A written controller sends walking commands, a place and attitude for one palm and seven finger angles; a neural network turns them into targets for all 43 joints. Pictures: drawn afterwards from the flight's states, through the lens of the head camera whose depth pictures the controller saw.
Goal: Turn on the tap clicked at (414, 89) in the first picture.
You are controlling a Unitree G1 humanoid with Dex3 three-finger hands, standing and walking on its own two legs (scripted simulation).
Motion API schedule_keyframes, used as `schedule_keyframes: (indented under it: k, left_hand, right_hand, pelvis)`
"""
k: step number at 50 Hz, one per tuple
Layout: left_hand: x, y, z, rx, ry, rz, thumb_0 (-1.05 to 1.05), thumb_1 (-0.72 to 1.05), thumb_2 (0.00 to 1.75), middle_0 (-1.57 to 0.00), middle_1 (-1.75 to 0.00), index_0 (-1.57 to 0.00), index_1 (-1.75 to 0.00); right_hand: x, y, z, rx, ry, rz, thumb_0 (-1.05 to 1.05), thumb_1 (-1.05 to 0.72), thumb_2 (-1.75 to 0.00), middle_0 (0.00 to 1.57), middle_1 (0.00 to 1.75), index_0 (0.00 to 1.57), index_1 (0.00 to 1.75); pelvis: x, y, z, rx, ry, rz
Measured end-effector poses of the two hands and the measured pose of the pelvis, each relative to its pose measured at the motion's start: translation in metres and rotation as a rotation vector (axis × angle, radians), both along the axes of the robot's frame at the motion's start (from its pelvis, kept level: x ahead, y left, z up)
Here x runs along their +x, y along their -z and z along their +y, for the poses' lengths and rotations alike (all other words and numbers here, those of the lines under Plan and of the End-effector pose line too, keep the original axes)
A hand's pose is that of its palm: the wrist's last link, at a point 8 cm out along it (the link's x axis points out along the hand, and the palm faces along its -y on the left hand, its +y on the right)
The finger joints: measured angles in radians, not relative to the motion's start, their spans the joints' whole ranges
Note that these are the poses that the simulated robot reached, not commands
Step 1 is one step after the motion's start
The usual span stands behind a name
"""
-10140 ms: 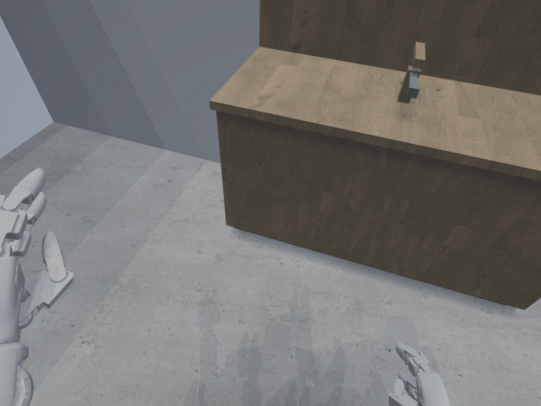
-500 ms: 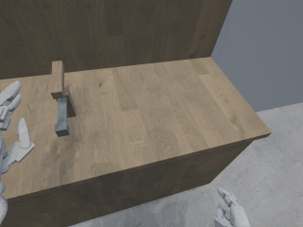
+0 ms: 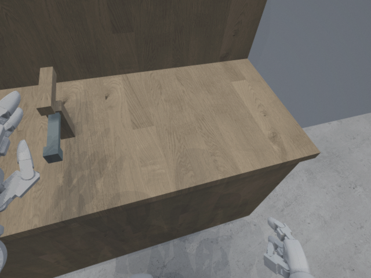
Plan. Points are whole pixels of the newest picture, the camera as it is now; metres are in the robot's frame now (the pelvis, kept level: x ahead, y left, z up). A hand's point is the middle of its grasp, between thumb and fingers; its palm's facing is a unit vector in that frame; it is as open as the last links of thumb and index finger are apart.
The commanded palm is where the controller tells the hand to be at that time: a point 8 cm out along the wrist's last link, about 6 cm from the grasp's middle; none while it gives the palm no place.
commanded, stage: shuffle to correct the standing spot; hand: left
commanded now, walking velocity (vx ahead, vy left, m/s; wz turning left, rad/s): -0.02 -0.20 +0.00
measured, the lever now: (53, 153) +0.32 +0.32 +0.05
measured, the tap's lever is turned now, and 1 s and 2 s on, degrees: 0 0 0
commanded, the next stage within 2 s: come to a stop and stand still in 0.18 s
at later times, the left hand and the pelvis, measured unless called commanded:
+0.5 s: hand (33, 154) +0.24 +0.25 +0.19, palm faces +0.39 -0.77 -0.51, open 7.4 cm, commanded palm +0.16 +0.26 +0.18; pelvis +0.00 -0.02 +0.00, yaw +0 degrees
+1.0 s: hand (1, 151) +0.24 +0.30 +0.19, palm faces +0.43 -0.83 -0.36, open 7.4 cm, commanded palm +0.17 +0.33 +0.18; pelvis +0.01 +0.05 +0.00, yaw +0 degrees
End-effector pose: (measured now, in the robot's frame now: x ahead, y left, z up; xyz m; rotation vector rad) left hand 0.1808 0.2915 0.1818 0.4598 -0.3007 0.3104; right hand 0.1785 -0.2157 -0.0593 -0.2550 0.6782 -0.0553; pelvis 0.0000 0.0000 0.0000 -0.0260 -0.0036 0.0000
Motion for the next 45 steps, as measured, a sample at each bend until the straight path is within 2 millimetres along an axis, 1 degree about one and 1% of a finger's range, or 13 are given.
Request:
schedule_keyframes:
  k: [10, 19, 22, 23, 25, 27, 28, 29, 31, 35, 38, 41, 45]
  left_hand:
    - [0.0, 0.006, -0.025, -0.023, 0.008, 0.039, 0.01, 0.89, 0.9, -0.21, -0.31, -0.21, -0.3]
    - [0.004, 0.004, -0.033, -0.01, 0.029, 0.035, 0.02, 0.89, 0.9, -0.21, -0.31, -0.22, -0.3]
    - [0.005, 0.002, -0.03, -0.003, 0.014, 0.04, 0.02, 0.89, 0.9, -0.21, -0.31, -0.22, -0.3]
    - [0.008, -0.005, -0.024, 0.063, 0.012, 0.037, 0.02, 0.89, 0.9, -0.21, -0.31, -0.22, -0.3]
    - [0.018, -0.029, -0.002, 0.173, -0.02, -0.04, 0.02, 0.88, 0.9, -0.22, -0.31, -0.22, -0.3]
    - [0.026, -0.047, 0.017, 0.191, -0.077, -0.114, 0.02, 0.88, 0.9, -0.22, -0.31, -0.22, -0.3]
    - [0.029, -0.05, 0.022, 0.177, -0.095, -0.126, 0.02, 0.88, 0.9, -0.21, -0.31, -0.22, -0.3]
    - [0.031, -0.048, 0.024, 0.155, -0.101, -0.12, 0.01, 0.89, 0.9, -0.21, -0.31, -0.22, -0.3]
    - [0.033, -0.035, 0.017, 0.108, -0.075, -0.054, 0.01, 0.89, 0.9, -0.2, -0.31, -0.21, -0.3]
    - [0.026, 0.01, -0.008, 0.023, 0.036, 0.138, 0.01, 0.9, 0.9, -0.2, -0.3, -0.21, -0.3]
    - [0.018, 0.034, -0.004, -0.025, 0.055, 0.215, 0.01, 0.89, 0.9, -0.21, -0.31, -0.21, -0.3]
    - [0.016, 0.037, 0.016, -0.04, 0.008, 0.184, 0.02, 0.88, 0.9, -0.21, -0.31, -0.22, -0.3]
    - [0.017, 0.014, 0.041, -0.022, -0.063, 0.045, 0.02, 0.88, 0.9, -0.22, -0.31, -0.22, -0.3]
  right_hand:
    - [-0.02, 0.007, -0.039, -0.016, 0.076, 0.013, 0.01, -0.91, -0.9, 0.2, 0.29, 0.2, 0.3]
    - [-0.029, 0.009, -0.048, -0.024, 0.101, 0.037, 0.01, -0.91, -0.9, 0.2, 0.29, 0.2, 0.3]
    - [-0.026, 0.011, -0.044, -0.016, 0.097, 0.043, 0.01, -0.91, -0.9, 0.2, 0.29, 0.2, 0.3]
    - [-0.026, 0.011, -0.042, -0.027, 0.08, 0.044, 0.01, -0.91, -0.9, 0.2, 0.29, 0.2, 0.3]
    - [-0.026, 0.014, -0.037, -0.032, 0.045, 0.069, 0.01, -0.91, -0.9, 0.2, 0.29, 0.2, 0.3]
    - [-0.024, 0.018, -0.032, -0.02, 0.024, 0.078, 0.01, -0.91, -0.9, 0.2, 0.29, 0.2, 0.3]
    - [-0.023, 0.019, -0.03, -0.006, 0.025, 0.072, 0.01, -0.91, -0.9, 0.2, 0.29, 0.2, 0.3]
    - [-0.022, 0.02, -0.028, 0.012, 0.032, 0.061, 0.01, -0.91, -0.9, 0.2, 0.29, 0.2, 0.3]
    - [-0.02, 0.021, -0.022, 0.049, 0.055, 0.035, 0.01, -0.91, -0.9, 0.2, 0.29, 0.2, 0.3]
    - [-0.02, 0.02, -0.006, 0.081, 0.097, 0.012, 0.01, -0.91, -0.9, 0.2, 0.29, 0.2, 0.3]
    - [-0.019, 0.015, 0.008, 0.063, 0.095, 0.025, 0.01, -0.91, -0.9, 0.2, 0.29, 0.2, 0.3]
    - [-0.015, 0.01, 0.021, 0.027, 0.054, 0.042, 0.01, -0.91, -0.9, 0.2, 0.29, 0.2, 0.3]
    - [-0.002, 0.005, 0.037, 0.004, -0.012, 0.029, 0.01, -0.91, -0.9, 0.2, 0.29, 0.2, 0.3]
  pelvis:
    - [-0.003, 0.003, -0.02, 0.004, 0.004, 0.002]
    - [0.0, 0.003, -0.024, 0.004, 0.002, 0.008]
    - [0.004, 0.001, -0.021, 0.004, 0.0, 0.007]
    - [0.004, 0.0, -0.021, 0.003, 0.001, 0.004]
    - [0.002, 0.0, -0.021, 0.009, -0.004, -0.001]
    - [-0.001, 0.001, -0.017, 0.013, 0.003, -0.003]
    - [-0.001, 0.0, -0.014, 0.014, 0.01, -0.002]
    - [-0.001, 0.0, -0.009, 0.015, 0.018, -0.002]
    - [0.002, 0.0, 0.0, 0.016, 0.03, -0.003]
    - [0.008, -0.001, 0.015, 0.016, 0.037, -0.006]
    - [0.012, -0.001, 0.019, 0.017, 0.028, -0.007]
    - [0.013, -0.002, 0.023, 0.015, 0.019, -0.01]
    - [0.012, -0.002, 0.032, 0.005, 0.003, -0.013]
